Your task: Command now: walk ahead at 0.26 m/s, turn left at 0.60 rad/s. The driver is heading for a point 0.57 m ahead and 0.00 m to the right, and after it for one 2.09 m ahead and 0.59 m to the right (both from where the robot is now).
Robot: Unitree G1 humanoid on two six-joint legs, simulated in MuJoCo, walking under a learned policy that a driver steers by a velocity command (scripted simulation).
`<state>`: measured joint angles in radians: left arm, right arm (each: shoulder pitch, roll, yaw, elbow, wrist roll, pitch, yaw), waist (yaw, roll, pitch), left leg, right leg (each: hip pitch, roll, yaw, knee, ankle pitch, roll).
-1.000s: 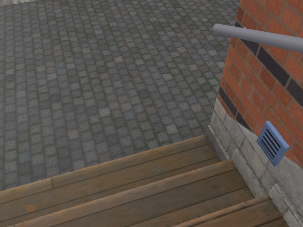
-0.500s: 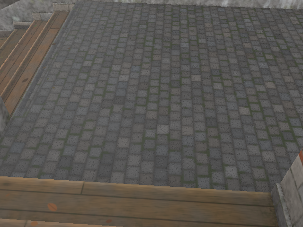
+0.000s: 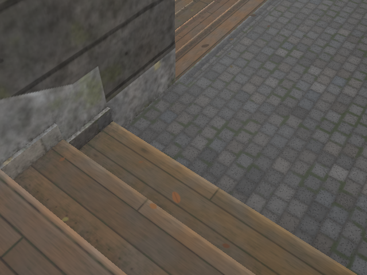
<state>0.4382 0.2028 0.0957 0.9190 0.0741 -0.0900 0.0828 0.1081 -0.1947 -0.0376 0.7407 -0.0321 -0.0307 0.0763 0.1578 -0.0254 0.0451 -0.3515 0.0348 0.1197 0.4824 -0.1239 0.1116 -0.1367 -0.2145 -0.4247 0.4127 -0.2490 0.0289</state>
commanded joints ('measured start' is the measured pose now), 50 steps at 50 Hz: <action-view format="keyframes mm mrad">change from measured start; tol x32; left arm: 1 -47 124 17 -37 -1 -5 -10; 26 -439 48 -91 -209 -2 25 -144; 32 337 274 1 42 -15 17 -173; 41 -72 13 -84 33 23 -71 -118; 50 193 156 -66 115 -24 -45 -130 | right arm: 1 87 -125 -84 -26 -13 -45 -27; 31 752 16 38 335 -59 -53 56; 50 -301 -82 65 -111 -54 -37 -28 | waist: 1 -155 -45 -60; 28 -275 90 83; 31 -86 -299 -405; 39 -224 -55 184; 50 -41 -71 19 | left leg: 1 338 -51 -16 -45 7 73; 4 695 345 -760 -222 -461 246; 13 -177 67 -286 -114 -43 170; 28 16 89 -622 444 -136 128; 30 -240 -29 -438 864 33 -4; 31 -586 -208 -198 1416 -614 -124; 33 -1065 -186 -173 1762 -611 -106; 39 -970 107 -314 1417 -24 32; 42 -428 93 -110 638 570 -36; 50 -398 -30 -90 96 -44 -102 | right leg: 1 -126 -157 173 -30 -272 -103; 5 -889 101 505 611 -325 -52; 11 -417 154 455 722 119 -71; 19 -552 159 513 201 709 -10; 26 -441 124 502 -42 478 -49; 32 868 -134 811 183 767 -444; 34 508 -182 932 -38 -3 -382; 43 -735 162 559 -216 -113 -318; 50 170 -14 863 5 484 -349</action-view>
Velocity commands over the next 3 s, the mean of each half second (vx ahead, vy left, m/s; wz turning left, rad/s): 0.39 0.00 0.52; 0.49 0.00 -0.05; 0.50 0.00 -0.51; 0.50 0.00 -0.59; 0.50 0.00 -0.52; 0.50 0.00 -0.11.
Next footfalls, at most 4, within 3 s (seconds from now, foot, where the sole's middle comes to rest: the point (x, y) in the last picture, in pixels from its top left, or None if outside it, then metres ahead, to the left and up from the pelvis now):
0.02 left None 0.09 0.12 -0.78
0.58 right None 0.43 -0.06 -0.94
1.04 left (168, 241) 0.63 0.18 -0.94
1.58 right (235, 220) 0.85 -0.10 -1.10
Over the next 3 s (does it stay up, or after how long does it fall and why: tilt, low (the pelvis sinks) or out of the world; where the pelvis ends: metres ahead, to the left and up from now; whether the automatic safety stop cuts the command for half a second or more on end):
stays up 1.48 -0.37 -0.49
